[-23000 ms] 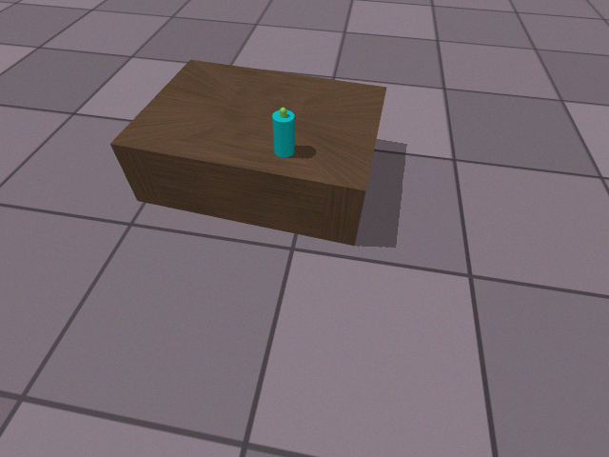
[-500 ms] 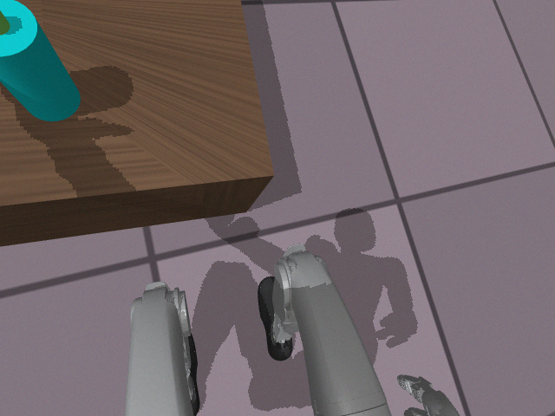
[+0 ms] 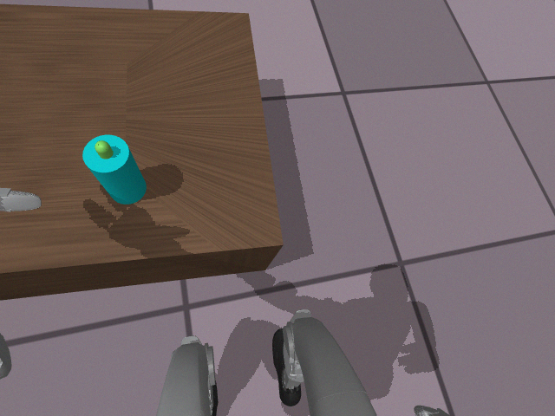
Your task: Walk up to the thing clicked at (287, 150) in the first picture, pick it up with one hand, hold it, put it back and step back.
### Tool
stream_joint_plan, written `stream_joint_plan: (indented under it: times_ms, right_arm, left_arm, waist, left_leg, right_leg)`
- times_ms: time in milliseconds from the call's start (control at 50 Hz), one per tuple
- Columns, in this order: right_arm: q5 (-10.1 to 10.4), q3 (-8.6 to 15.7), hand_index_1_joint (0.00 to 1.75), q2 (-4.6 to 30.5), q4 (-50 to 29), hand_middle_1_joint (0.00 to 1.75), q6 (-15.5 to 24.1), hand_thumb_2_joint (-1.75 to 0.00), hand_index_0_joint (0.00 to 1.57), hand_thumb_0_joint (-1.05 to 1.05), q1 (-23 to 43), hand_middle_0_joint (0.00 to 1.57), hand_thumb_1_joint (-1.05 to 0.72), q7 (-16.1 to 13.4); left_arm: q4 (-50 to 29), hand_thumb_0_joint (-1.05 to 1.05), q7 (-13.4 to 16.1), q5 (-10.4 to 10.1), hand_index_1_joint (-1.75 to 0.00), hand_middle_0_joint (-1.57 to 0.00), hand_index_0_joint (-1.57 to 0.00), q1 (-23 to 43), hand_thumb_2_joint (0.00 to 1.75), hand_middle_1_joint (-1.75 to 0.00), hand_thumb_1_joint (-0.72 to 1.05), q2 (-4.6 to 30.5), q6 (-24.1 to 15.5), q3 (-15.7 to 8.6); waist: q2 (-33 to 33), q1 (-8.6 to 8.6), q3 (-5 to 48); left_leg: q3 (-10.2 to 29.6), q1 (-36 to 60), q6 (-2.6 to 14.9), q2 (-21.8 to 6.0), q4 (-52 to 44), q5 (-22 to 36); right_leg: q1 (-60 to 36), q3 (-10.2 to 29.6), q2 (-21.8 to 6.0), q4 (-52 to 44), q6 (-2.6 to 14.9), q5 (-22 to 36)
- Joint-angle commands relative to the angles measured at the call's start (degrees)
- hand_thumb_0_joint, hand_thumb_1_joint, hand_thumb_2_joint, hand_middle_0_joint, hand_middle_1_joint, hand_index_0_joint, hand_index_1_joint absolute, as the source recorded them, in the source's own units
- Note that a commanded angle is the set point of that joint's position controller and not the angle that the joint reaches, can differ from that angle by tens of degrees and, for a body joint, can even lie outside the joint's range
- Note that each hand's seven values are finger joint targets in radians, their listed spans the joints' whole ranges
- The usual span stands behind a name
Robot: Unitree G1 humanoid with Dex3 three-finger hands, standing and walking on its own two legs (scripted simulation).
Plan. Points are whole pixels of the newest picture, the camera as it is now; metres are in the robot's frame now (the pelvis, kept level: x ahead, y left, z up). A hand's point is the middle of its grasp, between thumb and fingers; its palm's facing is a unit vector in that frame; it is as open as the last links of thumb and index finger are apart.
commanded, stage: home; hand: left
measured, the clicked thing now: (116, 169) +0.57 +0.23 -0.23
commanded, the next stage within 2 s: none
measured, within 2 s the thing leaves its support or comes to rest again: neither
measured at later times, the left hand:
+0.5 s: hand (79, 312) +0.27 +0.20 +0.00, palm faces +0.19 -0.93 -0.30, open 17.3 cm
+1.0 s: hand (113, 370) +0.21 +0.16 +0.01, palm faces +0.16 -0.95 -0.28, open 17.4 cm
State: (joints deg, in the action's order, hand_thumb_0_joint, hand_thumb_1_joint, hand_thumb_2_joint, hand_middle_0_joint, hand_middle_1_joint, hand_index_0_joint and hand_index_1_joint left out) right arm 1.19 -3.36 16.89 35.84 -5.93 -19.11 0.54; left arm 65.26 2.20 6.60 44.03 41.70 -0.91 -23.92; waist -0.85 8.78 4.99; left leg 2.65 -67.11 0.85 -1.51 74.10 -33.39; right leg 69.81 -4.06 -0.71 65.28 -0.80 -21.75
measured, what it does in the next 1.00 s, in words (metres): rises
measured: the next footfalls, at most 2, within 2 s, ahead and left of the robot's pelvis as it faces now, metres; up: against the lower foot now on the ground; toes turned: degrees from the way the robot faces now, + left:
none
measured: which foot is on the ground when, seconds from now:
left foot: down 0.00-1.00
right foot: down 0.00-1.00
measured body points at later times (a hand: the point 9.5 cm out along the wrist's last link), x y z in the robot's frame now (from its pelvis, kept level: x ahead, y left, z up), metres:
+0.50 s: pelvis +0.05 -0.02 +0.08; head +0.09 -0.01 +0.52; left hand +0.26 +0.25 +0.02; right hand +0.21 -0.26 -0.02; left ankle +0.00 +0.10 -0.62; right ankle +0.08 -0.14 -0.62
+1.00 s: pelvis +0.04 -0.03 +0.08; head +0.07 -0.03 +0.53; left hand +0.19 +0.21 +0.03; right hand +0.22 -0.26 +0.00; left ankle +0.00 +0.10 -0.62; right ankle +0.08 -0.14 -0.62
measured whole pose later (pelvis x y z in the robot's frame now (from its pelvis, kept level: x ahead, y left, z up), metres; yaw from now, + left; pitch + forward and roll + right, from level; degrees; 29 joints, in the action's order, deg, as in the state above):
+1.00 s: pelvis +0.04 -0.03 +0.08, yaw +3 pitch +7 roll -1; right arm 1.5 -1.4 12.1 31.1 4.1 -13.8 -8.9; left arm 7.5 8.4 -1.3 -22.8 11.5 11.1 1.0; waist -1.3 0.9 4.2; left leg 2.8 -27.0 -1.3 -1.4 48.0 -27.6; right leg 31.9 -4.6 -0.7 45.9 1.1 -20.5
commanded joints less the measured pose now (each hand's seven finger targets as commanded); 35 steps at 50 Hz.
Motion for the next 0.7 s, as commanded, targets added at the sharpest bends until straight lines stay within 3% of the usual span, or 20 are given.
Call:
stream_joint_plan:
  times_ms: [0, 40, 60, 140, 180, 220, 260, 300, 360, 380, 400, 440, 460, 500, 520, 560, 600, 640, 660, 680]
  right_arm:
    - [0.93, 4.43, 0.30, 9.22, -3.71, 0.30, 1.89, -0.90, 0.20, 0.00, -6.55, 0.20, -0.90, -2.25]
    - [1.45, 4.62, 0.30, 8.41, -3.62, 0.30, 2.64, -0.90, 0.20, 0.00, -4.98, 0.20, -0.90, -3.52]
    - [1.58, 4.59, 0.30, 7.83, -4.24, 0.30, 3.09, -0.90, 0.20, 0.00, -3.84, 0.20, -0.90, -4.10]
    - [1.78, 4.69, 0.30, 6.40, -5.35, 0.30, 4.77, -0.90, 0.20, 0.00, -2.67, 0.20, -0.90, -6.17]
    - [1.67, 4.69, 0.30, 5.82, -5.43, 0.30, 5.58, -0.90, 0.20, 0.00, -1.68, 0.20, -0.90, -6.70]
    - [1.46, 4.84, 0.30, 5.22, -5.39, 0.30, 5.95, -0.90, 0.20, 0.00, -1.81, 0.20, -0.90, -7.28]
    - [1.19, 4.77, 0.30, 4.46, -5.93, 0.30, 6.66, -0.90, 0.20, 0.00, 0.05, 0.20, -0.90, -7.31]
    - [1.41, 5.01, 0.30, 4.29, -7.46, 0.30, 7.17, -0.90, 0.20, 0.00, 2.06, 0.20, -0.90, -7.62]
    - [1.31, 4.86, 0.30, 3.40, -8.75, 0.30, 7.79, -0.90, 0.20, 0.00, 4.01, 0.20, -0.90, -7.58]
    - [1.53, 4.95, 0.30, 3.45, -9.35, 0.30, 7.99, -0.90, 0.20, 0.00, 5.29, 0.20, -0.90, -7.77]
    - [1.51, 4.89, 0.30, 3.10, -9.41, 0.30, 8.15, -0.90, 0.20, 0.00, 5.79, 0.20, -0.90, -7.81]
    - [1.52, 4.72, 0.30, 2.79, -10.56, 0.30, 8.56, -0.90, 0.20, 0.00, 6.91, 0.20, -0.90, -8.06]
    - [1.67, 4.67, 0.30, 2.66, -10.56, 0.30, 8.73, -0.90, 0.20, 0.00, 7.19, 0.20, -0.90, -8.11]
    - [1.67, 4.63, 0.30, 2.31, -11.59, 0.30, 9.10, -0.90, 0.20, 0.00, 8.03, 0.20, -0.90, -8.40]
    - [1.65, 4.52, 0.30, 2.40, -11.51, 0.30, 9.30, -0.90, 0.20, 0.00, 8.42, 0.20, -0.90, -8.70]
    - [1.37, 4.30, 0.30, 1.78, -12.12, 0.30, 9.45, -0.90, 0.20, 0.00, 8.60, 0.20, -0.90, -9.07]
    - [1.06, 4.24, 0.30, 1.62, -12.36, 0.30, 9.74, -0.90, 0.20, 0.00, 8.32, 0.20, -0.90, -9.57]
    - [0.72, 4.03, 0.30, 1.48, -12.38, 0.30, 10.40, -0.90, 0.20, 0.00, 8.47, 0.20, -0.90, -9.85]
    - [0.54, 4.26, 0.30, 1.40, -12.92, 0.30, 10.60, -0.90, 0.20, 0.00, 8.21, 0.20, -0.90, -10.06]
    - [0.30, 4.06, 0.30, 1.28, -12.63, 0.30, 10.85, -0.90, 0.20, 0.00, 8.38, 0.20, -0.90, -10.21]
  left_arm:
    - [-19.74, 0.00, 2.11, -2.36, -0.06, -0.06, -0.06, 3.66, 0.10, -0.06, -0.47, 10.50, -1.80, 0.17]
    - [-25.48, 0.00, 3.47, -3.51, -0.06, -0.06, -0.06, 2.30, 0.08, -0.06, -0.50, 8.60, -1.77, 0.91]
    - [-23.52, 0.00, 4.00, -4.01, -0.06, -0.06, -0.06, -4.09, 0.08, -0.06, -0.51, 5.43, -1.35, 1.50]
    - [-33.34, 0.00, 5.79, -5.38, -0.06, -0.06, -0.06, -8.88, 0.07, -0.06, -0.52, -0.08, -1.08, 4.78]
    - [-31.78, 0.00, 6.19, -6.01, -0.05, -0.05, -0.05, -16.38, 0.06, -0.05, -0.55, -5.32, -0.03, 6.68]
    - [-39.00, 0.00, 6.62, -6.40, -0.05, -0.05, -0.05, -15.89, 0.05, -0.05, -0.55, -5.84, -0.01, 7.55]
    - [-36.67, 0.00, 6.38, -6.93, -0.05, -0.05, -0.05, -25.17, 0.06, -0.05, -0.54, -12.60, 1.48, 11.47]
    - [-40.99, 0.00, 6.60, -7.51, -0.05, -0.05, -0.05, -29.16, 0.06, -0.05, -0.54, -13.66, 2.19, 12.23]
    - [-45.69, 0.00, 6.11, -8.33, -0.05, -0.05, -0.05, -37.85, 0.07, -0.06, -0.52, -19.18, 3.70, 16.77]
    - [-46.69, 0.00, 6.19, -8.51, -0.06, -0.05, -0.06, -41.60, 0.07, -0.06, -0.52, -19.36, 4.15, 16.84]
    - [-47.62, 0.00, 6.01, -8.67, -0.06, -0.06, -0.06, -44.93, 0.08, -0.06, -0.51, -21.08, 4.77, 18.46]
    - [-56.64, 0.00, 6.28, -8.84, -0.06, -0.05, -0.06, -47.96, 0.08, -0.06, -0.51, -19.74, 5.12, 18.18]
    - [-56.18, 0.00, 6.11, -9.01, -0.06, -0.05, -0.06, -52.91, 0.08, -0.06, -0.51, -21.87, 5.83, 19.91]
    - [-61.44, 0.00, 6.31, -9.16, -0.06, -0.06, -0.06, -57.96, 0.09, -0.06, -0.49, -22.31, 6.54, 20.35]
    - [-65.25, 0.00, 6.59, -8.96, -0.06, -0.05, -0.06, -55.32, 0.08, -0.06, -0.51, -20.00, 6.57, 19.24]
    - [-65.42, 0.00, 6.51, -8.80, -0.06, -0.05, -0.05, -60.83, 0.07, -0.06, -0.52, -22.46, 7.12, 20.61]
    - [-70.40, 0.00, 6.82, -8.63, -0.06, -0.05, -0.05, -59.62, 0.07, -0.06, -0.53, -20.93, 7.11, 19.94]
    - [-67.91, 0.00, 6.66, -8.40, -0.06, -0.05, -0.05, -61.92, 0.06, -0.06, -0.53, -23.08, 7.75, 21.50]
    - [-71.35, 0.00, 6.81, -8.32, -0.06, -0.05, -0.05, -61.50, 0.07, -0.06, -0.53, -22.35, 7.56, 20.97]
    - [-67.74, 0.00, 6.76, -8.13, -0.06, -0.05, -0.05, -62.72, 0.07, -0.06, -0.53, -23.50, 7.90, 21.55]
  waist:
    - [-12.12, -3.19, 32.11]
    - [-11.22, -3.68, 28.81]
    - [-10.07, -3.83, 26.65]
    - [-9.86, -4.36, 23.07]
    - [-8.53, -4.55, 18.99]
    - [-9.16, -4.99, 19.23]
    - [-6.39, -4.87, 15.77]
    - [-4.58, -5.88, 14.85]
    - [-2.61, -6.56, 13.15]
    - [-0.52, -6.78, 12.05]
    - [0.26, -6.69, 10.24]
    - [-1.73, -7.62, 13.30]
    - [-0.59, -7.21, 10.07]
    - [0.38, -7.34, 9.90]
    - [-0.16, -7.13, 9.38]
    - [0.51, -6.61, 8.67]
    - [-1.93, -6.73, 9.44]
    - [-0.17, -6.23, 6.32]
    - [-1.33, -6.40, 8.77]
    - [0.27, -5.88, 7.15]
  left_leg:
    - [2.13, 28.00, -2.93, -1.02, -17.64, 26.50]
    - [2.01, 28.40, -2.53, -0.76, -20.38, 22.43]
    - [1.59, 28.11, -2.35, -0.58, -21.34, 22.44]
    - [-0.97, 31.16, -1.55, 0.40, -24.29, 23.11]
    - [-1.02, 32.43, -1.85, 0.25, -26.24, 25.03]
    - [-1.48, 35.09, -1.63, 0.41, -27.35, 26.06]
    - [-1.56, 34.39, -1.48, 0.38, -28.67, 25.78]
    - [-1.84, 34.75, -0.99, 0.60, -30.02, 24.09]
    - [-2.31, 35.79, -0.74, 0.95, -31.32, 23.54]
    - [-2.36, 35.80, -0.50, 0.99, -31.95, 22.98]
    - [-2.62, 35.56, -0.39, 1.24, -32.29, 22.43]
    - [-2.83, 38.02, -0.58, 1.36, -32.62, 24.58]
    - [-2.85, 37.87, -0.58, 1.31, -33.12, 24.76]
    - [-3.04, 38.04, -0.36, 1.47, -33.12, 25.26]
    - [-2.92, 38.71, -0.30, 1.38, -33.30, 25.12]
    - [-3.12, 38.53, -0.17, 1.50, -33.14, 25.01]
    - [-3.20, 39.47, -0.19, 1.67, -32.83, 25.48]
    - [-3.27, 38.99, -0.04, 1.70, -32.84, 24.12]
    - [-3.43, 39.74, 0.07, 1.93, -32.45, 23.69]
    - [-3.28, 39.12, 0.11, 1.94, -32.41, 23.44]
  right_leg:
    - [-25.80, -0.13, 1.24, -8.39, 3.53, 12.92]
    - [-28.27, 0.31, 1.09, -10.74, 3.31, 11.30]
    - [-29.79, 0.41, 1.10, -11.99, 3.28, 11.54]
    - [-36.17, 1.39, 0.89, -16.77, 3.34, 12.93]
    - [-37.23, 1.04, 1.20, -18.15, 3.47, 14.05]
    - [-40.26, 1.22, 1.02, -19.64, 3.37, 15.19]
    - [-41.73, 0.69, 1.23, -20.77, 3.25, 15.35]
    - [-44.04, 0.57, 1.16, -21.99, 2.92, 14.66]
    - [-46.19, 0.25, 1.10, -23.38, 2.58, 14.71]
    - [-46.70, 0.15, 1.08, -23.93, 2.36, 14.48]
    - [-46.50, 0.07, 1.11, -24.67, 2.14, 14.22]
    - [-49.30, 0.29, 0.90, -24.45, 2.13, 16.27]
    - [-48.28, 0.00, 1.08, -24.84, 2.00, 16.30]
    - [-49.14, 0.16, 0.98, -25.24, 1.75, 17.38]
    - [-48.97, 0.21, 0.94, -25.24, 1.74, 17.26]
    - [-49.19, 0.41, 0.80, -25.42, 1.61, 17.52]
    - [-49.48, 0.63, 0.53, -25.22, 1.68, 18.05]
    - [-48.10, 0.53, 0.55, -25.46, 1.47, 16.86]
    - [-48.68, 0.92, 0.28, -25.60, 1.39, 17.15]
    - [-48.33, 0.79, 0.28, -25.64, 1.22, 16.94]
